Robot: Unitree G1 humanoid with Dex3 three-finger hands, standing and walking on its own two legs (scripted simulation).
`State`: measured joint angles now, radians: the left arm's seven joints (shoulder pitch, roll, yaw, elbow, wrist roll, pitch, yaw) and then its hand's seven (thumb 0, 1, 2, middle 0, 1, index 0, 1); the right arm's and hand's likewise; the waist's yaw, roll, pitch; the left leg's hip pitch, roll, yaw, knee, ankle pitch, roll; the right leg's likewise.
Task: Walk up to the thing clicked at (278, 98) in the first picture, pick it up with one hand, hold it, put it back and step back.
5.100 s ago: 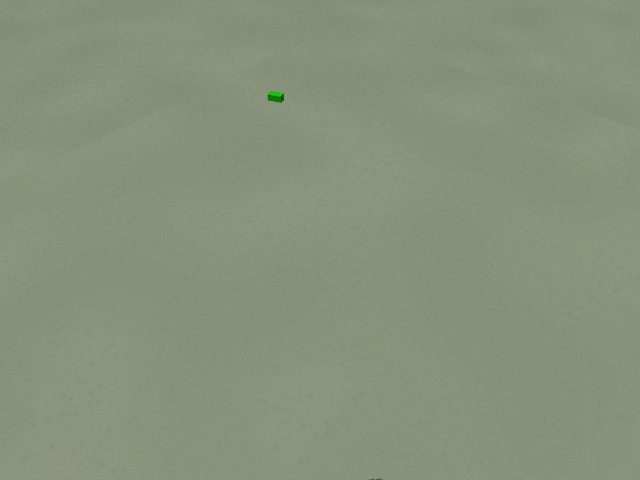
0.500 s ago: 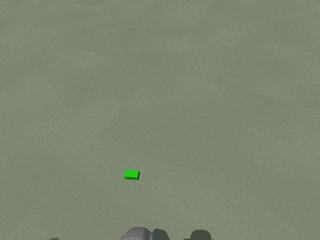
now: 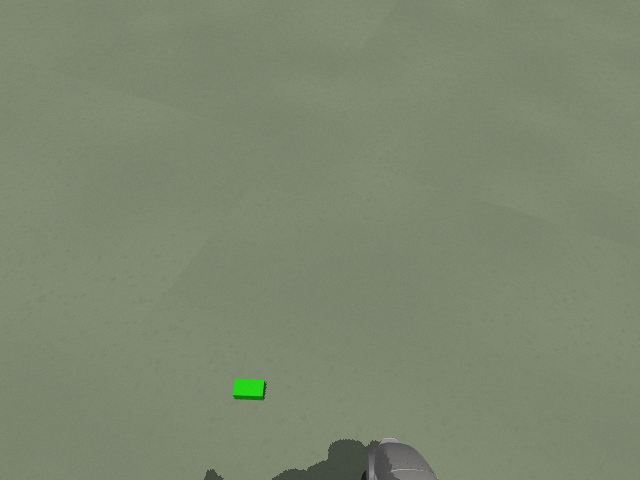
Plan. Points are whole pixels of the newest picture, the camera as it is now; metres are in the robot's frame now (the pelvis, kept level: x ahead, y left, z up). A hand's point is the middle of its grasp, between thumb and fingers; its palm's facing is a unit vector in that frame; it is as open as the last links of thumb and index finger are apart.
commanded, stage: walk up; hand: left
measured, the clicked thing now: (249, 389) +0.45 +0.20 -0.74
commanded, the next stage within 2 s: stand in 1.74 s
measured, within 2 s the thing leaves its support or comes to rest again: neither
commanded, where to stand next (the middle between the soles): +0.10 -0.02 m, yaw +0 degrees
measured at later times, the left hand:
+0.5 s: hand (124, 475) +0.16 +0.28 -0.17, palm faces -0.03 -0.94 -0.33, open 7.4 cm
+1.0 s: hand (150, 450) +0.18 +0.24 -0.14, palm faces -0.03 -0.95 -0.32, open 7.4 cm
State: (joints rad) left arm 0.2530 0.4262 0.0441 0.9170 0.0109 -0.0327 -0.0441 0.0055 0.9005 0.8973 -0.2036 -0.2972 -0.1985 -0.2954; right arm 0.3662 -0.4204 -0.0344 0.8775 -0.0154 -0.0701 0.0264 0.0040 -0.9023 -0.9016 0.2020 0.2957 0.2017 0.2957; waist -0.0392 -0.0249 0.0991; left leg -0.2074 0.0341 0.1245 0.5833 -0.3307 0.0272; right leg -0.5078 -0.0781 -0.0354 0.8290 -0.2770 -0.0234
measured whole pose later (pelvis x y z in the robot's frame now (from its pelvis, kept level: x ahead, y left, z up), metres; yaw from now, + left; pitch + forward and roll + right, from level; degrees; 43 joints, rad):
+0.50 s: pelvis +0.07 +0.02 -0.01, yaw -1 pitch -2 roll +0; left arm 0.16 0.40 0.03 0.99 0.00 0.02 -0.02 0.00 0.90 0.90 -0.20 -0.30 -0.20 -0.30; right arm 0.21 -0.39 0.00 0.99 -0.02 -0.07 -0.01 0.00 -0.90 -0.90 0.20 0.30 0.20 0.30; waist 0.00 -0.04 0.07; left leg -0.30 0.03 0.08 0.68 -0.34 0.02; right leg -0.33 -0.04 0.01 0.69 -0.35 -0.02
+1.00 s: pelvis +0.09 -0.01 +0.02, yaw -1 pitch -3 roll +0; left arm 0.06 0.34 0.00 1.15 0.00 0.00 -0.03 0.00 0.90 0.90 -0.20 -0.30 -0.20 -0.30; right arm 0.05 -0.37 0.01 1.15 -0.01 -0.04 0.00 0.00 -0.90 -0.90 0.20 0.30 0.20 0.30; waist 0.00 0.01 0.05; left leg -0.13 0.04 0.07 0.37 -0.20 -0.02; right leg -0.16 -0.02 -0.02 0.39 -0.19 0.01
